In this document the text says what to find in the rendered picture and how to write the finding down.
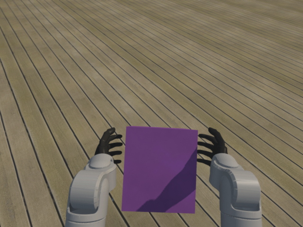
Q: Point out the left robot hand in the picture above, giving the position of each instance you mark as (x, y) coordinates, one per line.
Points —
(104, 145)

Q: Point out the carton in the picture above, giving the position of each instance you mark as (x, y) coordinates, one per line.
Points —
(160, 170)

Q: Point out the robot left forearm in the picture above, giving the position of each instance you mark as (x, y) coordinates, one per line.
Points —
(89, 192)

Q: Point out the right robot hand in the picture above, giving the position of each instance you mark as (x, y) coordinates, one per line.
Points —
(217, 147)

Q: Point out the robot right forearm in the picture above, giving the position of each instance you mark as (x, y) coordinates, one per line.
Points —
(239, 192)

